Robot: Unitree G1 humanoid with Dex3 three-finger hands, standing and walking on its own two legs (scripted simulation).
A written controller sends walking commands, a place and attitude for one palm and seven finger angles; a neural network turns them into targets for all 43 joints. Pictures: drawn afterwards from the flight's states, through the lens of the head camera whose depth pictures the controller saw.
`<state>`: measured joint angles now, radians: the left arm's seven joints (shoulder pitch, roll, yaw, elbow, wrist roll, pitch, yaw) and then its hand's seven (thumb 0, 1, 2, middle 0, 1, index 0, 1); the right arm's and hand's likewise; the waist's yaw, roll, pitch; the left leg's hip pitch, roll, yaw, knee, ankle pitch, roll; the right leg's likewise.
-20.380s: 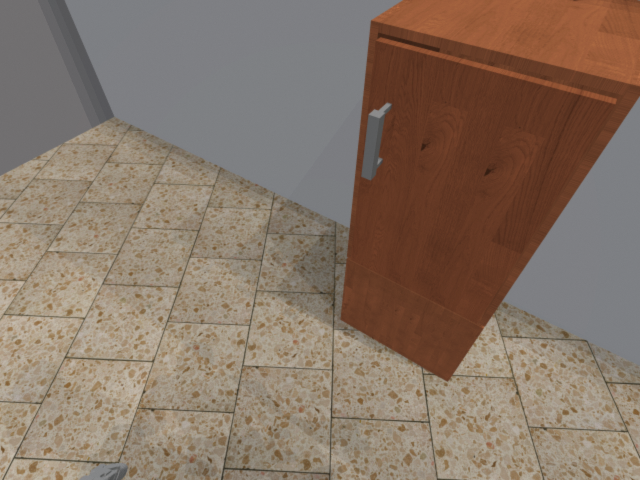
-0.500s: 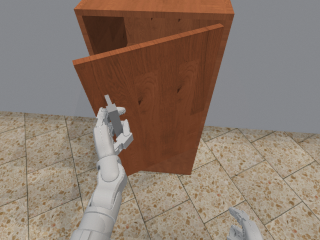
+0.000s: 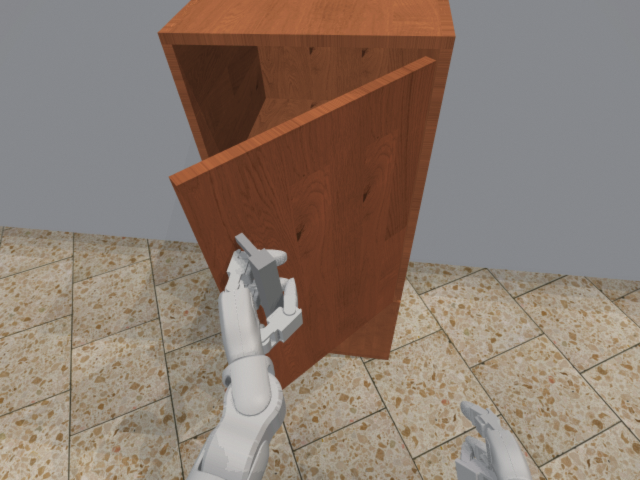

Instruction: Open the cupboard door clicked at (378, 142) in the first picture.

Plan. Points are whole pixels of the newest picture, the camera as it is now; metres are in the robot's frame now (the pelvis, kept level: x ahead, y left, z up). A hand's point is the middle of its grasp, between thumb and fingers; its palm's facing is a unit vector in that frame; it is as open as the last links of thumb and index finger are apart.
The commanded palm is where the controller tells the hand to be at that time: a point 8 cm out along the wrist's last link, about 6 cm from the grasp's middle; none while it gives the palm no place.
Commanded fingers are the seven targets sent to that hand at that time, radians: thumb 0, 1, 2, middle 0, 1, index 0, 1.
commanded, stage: open thumb and fingers to let go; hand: left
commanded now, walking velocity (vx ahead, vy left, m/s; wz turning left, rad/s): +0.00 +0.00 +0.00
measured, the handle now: (261, 283) +0.34 +0.09 +0.07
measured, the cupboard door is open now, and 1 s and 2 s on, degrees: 47 49 48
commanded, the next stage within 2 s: slide the hand sideways off the handle in 0.68 s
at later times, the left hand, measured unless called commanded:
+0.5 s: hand (287, 307) +0.30 +0.05 +0.08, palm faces +0.26 -0.97 -0.02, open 13.9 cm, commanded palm +0.27 +0.10 +0.07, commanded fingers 0.00 -0.50 0.30 -0.21 -0.65 -0.21 -0.65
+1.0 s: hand (277, 336) +0.27 +0.06 +0.07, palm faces -0.26 -0.96 -0.06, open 16.1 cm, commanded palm +0.25 +0.11 +0.07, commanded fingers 0.00 -0.50 0.30 -0.15 -0.30 -0.15 -0.30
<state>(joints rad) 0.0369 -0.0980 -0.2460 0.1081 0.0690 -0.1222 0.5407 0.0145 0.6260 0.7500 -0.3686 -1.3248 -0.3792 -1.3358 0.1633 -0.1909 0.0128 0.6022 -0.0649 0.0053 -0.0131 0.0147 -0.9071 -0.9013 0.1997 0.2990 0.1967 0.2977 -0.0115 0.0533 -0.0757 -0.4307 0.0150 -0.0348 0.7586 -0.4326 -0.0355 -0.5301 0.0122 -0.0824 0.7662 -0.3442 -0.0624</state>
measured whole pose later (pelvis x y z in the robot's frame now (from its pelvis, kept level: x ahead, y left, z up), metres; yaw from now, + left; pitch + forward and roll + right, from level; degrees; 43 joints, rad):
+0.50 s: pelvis -0.02 +0.01 +0.00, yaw -1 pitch +6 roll +1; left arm -0.10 -0.12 -0.21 0.25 0.07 -0.16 0.55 0.00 -0.43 0.33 -0.30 -1.05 -0.29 -1.05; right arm 0.18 -0.19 0.02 0.63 -0.06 -0.01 -0.02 0.02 -0.91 -0.90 0.20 0.30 0.20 0.30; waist -0.01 0.04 -0.07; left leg -0.47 0.00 -0.01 0.78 -0.41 -0.02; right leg -0.57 0.00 -0.06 0.77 -0.31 -0.05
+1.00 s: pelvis -0.03 +0.03 +0.00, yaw +0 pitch +4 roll +1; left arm -0.09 0.07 -0.24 0.22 -0.08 -0.21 -0.01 -0.01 -0.50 0.30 -0.24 -0.38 -0.18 -0.40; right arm 0.22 -0.22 0.05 0.57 0.00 -0.07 -0.04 0.02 -0.91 -0.90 0.20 0.30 0.20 0.30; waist 0.01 0.05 -0.04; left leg -0.46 -0.03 -0.01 0.80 -0.41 0.01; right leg -0.55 -0.03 -0.05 0.79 -0.31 -0.02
